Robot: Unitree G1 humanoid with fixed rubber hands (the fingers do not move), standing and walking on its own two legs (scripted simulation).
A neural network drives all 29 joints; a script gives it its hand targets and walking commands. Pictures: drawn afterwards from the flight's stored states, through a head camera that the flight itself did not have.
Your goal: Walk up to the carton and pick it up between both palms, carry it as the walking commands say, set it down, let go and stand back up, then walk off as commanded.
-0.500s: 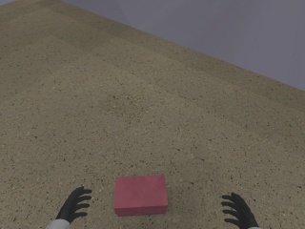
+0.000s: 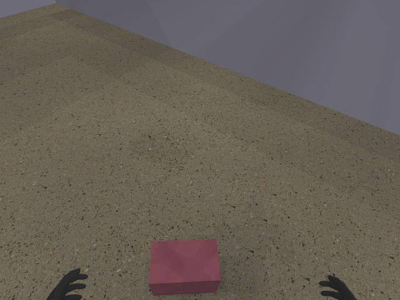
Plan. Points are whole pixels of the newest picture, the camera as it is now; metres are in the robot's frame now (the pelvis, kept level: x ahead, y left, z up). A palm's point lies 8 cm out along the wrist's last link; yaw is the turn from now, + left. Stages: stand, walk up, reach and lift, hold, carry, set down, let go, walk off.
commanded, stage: stand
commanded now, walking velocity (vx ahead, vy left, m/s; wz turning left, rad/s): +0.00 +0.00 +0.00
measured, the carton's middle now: (184, 267) +0.39 +0.05 -0.68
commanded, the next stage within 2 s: walk off in 1.58 s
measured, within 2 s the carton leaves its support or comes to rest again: neither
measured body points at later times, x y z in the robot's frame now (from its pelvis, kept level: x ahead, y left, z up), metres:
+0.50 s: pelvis +0.00 +0.01 +0.00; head +0.00 +0.03 +0.45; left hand +0.13 +0.31 -0.11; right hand +0.11 -0.29 -0.10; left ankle -0.01 +0.12 -0.74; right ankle -0.04 -0.12 -0.74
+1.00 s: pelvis -0.01 +0.01 +0.01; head -0.02 +0.02 +0.46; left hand +0.09 +0.32 -0.11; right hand +0.08 -0.30 -0.10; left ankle -0.01 +0.12 -0.74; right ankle -0.04 -0.12 -0.74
